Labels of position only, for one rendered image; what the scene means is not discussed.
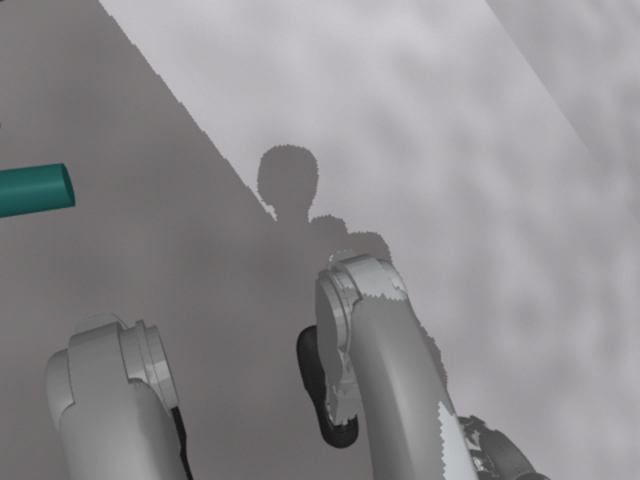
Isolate can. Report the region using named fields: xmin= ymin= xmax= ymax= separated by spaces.
xmin=0 ymin=163 xmax=75 ymax=218

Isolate right robot foot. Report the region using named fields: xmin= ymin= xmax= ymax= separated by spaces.
xmin=296 ymin=325 xmax=359 ymax=448

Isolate right robot hand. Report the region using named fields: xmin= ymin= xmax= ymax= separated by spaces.
xmin=457 ymin=415 xmax=537 ymax=480

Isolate left robot foot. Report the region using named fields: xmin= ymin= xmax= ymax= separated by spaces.
xmin=171 ymin=406 xmax=193 ymax=480

